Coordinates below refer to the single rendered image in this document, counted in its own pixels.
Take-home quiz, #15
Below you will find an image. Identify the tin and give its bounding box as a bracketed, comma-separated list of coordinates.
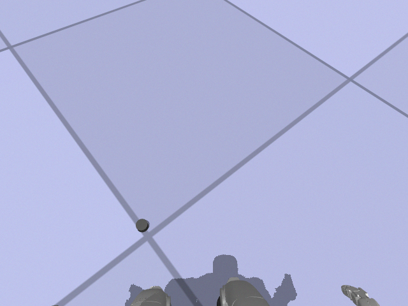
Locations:
[136, 219, 149, 232]

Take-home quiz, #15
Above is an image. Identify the right robot hand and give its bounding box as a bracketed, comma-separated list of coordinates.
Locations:
[341, 285, 380, 306]

